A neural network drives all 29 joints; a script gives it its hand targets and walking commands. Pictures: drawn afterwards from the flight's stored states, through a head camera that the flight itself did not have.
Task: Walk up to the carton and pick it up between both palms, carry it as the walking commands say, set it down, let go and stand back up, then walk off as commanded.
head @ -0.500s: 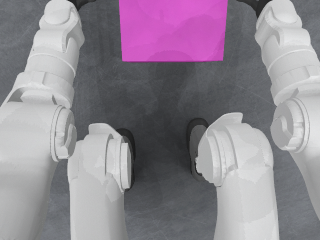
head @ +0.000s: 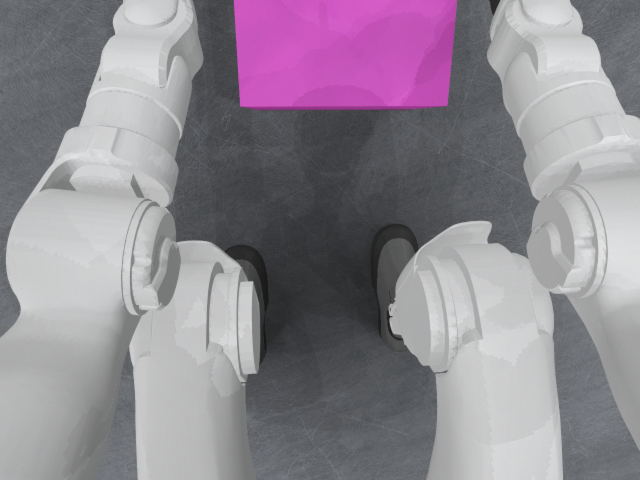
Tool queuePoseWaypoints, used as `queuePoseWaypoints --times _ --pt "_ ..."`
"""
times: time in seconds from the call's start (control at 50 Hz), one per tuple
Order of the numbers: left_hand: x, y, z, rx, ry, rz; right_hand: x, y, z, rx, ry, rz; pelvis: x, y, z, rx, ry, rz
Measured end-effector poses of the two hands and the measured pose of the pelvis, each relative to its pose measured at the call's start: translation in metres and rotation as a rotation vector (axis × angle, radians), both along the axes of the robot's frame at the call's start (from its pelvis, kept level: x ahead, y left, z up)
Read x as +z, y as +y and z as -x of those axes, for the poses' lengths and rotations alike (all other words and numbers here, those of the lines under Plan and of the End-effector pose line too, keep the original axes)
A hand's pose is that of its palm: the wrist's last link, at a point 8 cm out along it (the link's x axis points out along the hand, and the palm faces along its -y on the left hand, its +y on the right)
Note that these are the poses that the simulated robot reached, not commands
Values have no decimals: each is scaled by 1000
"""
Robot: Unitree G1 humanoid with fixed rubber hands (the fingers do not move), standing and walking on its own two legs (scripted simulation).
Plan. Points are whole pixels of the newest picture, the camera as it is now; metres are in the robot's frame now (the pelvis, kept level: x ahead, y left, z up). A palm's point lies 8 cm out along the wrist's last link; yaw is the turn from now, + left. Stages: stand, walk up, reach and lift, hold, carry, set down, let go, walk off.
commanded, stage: reach and lift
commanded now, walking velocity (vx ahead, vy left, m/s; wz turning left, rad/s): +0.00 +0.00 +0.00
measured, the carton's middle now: out of the picture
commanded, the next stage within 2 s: none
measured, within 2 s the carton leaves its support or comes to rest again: leaves its support in 0.70 s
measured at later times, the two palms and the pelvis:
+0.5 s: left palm out of the picture +0.55 +0.11 -0.19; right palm out of the picture +0.53 -0.20 -0.19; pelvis +0.01 +0.00 -0.01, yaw +0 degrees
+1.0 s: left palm out of the picture +0.55 +0.11 -0.16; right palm out of the picture +0.54 -0.19 -0.16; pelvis +0.00 +0.00 +0.00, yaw +0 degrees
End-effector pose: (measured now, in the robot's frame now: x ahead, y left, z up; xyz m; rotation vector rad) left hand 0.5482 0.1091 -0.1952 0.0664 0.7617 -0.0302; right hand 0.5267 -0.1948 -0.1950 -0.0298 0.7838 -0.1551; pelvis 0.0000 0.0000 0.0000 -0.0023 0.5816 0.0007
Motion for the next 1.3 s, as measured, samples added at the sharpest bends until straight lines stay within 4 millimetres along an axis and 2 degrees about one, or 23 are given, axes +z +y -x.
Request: queuePoseWaypoints --times 0.38,0.68,0.98,1.3 --pt "2 1 -5 -22 30 17 2 -2 -5 42 33 -25 -10 0 -7 3 0 3" --pt "5 5 -6 -1 32 7 5 4 -6 46 36 -30 -10 3 -10 6 26 5" --pt "37 4 -6 49 -31 4 38 8 -9 10 -29 -21 -5 4 -1 6 45 5" --pt "81 0 -14 79 -72 -9 76 9 -11 -20 -73 -26 14 4 -1 -6 120 -3"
